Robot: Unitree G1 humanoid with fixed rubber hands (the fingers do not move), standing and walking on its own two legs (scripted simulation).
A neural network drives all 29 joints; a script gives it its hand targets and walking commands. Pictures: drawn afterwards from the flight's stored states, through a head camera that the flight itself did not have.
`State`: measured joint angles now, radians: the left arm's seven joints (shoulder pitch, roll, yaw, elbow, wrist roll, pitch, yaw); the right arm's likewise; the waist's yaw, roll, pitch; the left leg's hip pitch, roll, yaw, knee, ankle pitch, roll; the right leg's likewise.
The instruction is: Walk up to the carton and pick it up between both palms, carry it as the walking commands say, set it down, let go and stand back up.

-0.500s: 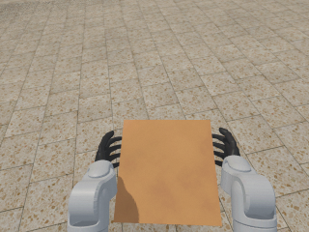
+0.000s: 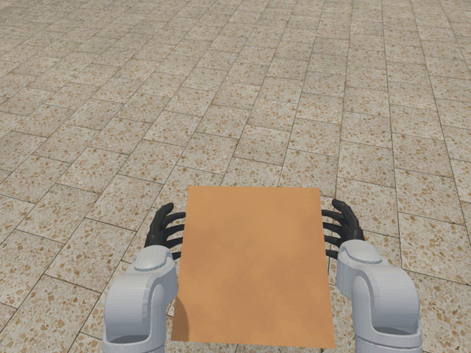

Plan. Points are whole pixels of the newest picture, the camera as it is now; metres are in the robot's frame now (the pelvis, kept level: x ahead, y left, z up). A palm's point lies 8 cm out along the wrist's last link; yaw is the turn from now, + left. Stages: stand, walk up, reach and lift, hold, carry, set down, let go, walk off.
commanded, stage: carry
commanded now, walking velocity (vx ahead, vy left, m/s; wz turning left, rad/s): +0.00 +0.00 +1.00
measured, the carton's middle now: (252, 269) +0.28 +0.00 -0.03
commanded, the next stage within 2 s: none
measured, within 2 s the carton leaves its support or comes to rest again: neither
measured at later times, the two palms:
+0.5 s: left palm (2, 336) +0.16 +0.30 +0.09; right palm (215, 240) +0.28 +0.05 +0.09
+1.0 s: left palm out of the picture -0.01 +0.39 +0.11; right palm (82, 291) +0.21 +0.22 +0.10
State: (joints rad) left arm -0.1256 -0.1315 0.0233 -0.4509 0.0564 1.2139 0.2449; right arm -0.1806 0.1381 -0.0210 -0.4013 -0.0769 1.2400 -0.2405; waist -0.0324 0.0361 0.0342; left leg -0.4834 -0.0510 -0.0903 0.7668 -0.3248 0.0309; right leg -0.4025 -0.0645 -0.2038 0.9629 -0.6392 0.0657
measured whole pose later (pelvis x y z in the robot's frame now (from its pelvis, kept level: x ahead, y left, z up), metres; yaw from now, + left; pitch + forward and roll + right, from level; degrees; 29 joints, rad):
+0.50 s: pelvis -0.02 +0.07 -0.01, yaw +27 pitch +4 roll +1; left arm -0.14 -0.13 0.01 -0.44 0.06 1.19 0.23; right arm -0.17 0.14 -0.02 -0.46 -0.08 1.24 -0.26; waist -0.04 0.02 -0.04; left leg -0.47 0.02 0.04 0.75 -0.34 0.04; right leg -0.37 -0.35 -0.40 0.95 -0.54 0.07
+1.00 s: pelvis -0.07 +0.09 +0.01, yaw +56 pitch +6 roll +3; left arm -0.14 -0.13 0.00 -0.45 0.06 1.19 0.23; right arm -0.15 0.13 -0.02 -0.49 -0.08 1.24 -0.27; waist -0.04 0.00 -0.05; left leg -0.59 0.02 0.03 0.81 -0.37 0.01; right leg -0.34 -0.29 -0.46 0.73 -0.42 0.01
